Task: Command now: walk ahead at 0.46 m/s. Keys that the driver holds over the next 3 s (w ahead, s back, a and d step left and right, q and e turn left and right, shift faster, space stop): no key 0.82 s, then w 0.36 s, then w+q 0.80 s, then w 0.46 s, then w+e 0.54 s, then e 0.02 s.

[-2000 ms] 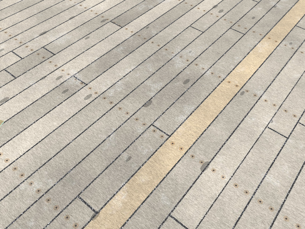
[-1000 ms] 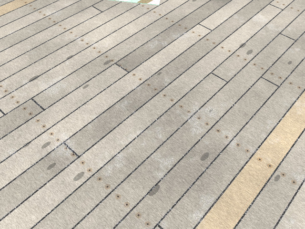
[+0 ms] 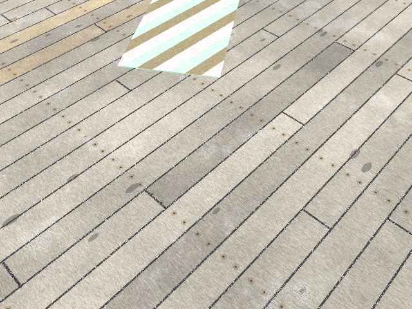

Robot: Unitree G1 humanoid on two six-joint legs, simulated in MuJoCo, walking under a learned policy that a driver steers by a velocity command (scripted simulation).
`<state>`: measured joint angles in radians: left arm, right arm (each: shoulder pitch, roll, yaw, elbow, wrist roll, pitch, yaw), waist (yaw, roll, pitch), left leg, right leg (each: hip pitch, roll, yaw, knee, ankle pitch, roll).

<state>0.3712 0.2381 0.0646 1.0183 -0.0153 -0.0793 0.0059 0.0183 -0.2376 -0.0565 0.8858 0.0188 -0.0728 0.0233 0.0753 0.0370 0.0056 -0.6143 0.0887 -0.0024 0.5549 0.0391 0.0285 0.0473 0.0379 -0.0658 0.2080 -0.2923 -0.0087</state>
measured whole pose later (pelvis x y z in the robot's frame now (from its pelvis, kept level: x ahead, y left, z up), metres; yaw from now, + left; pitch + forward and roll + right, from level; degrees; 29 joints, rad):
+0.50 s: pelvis +0.17 +0.04 +0.00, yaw -1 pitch +0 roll +2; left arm 0.14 0.23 0.06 0.98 0.01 0.01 0.04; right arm 0.15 -0.21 -0.03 1.01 -0.01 -0.04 0.00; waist 0.00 -0.02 0.00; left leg -0.24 -0.05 0.07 0.44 -0.22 0.04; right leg -0.31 -0.07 0.03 0.50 -0.21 0.05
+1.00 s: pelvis +0.23 +0.02 -0.01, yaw -1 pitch -1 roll +0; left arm 0.21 0.22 0.06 1.09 -0.02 -0.03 0.03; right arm 0.25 -0.24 -0.05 1.08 0.02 -0.03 -0.03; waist -0.01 0.00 0.00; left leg -0.18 0.01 0.04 0.54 -0.39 0.03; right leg -0.29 -0.02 -0.03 0.70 -0.42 -0.05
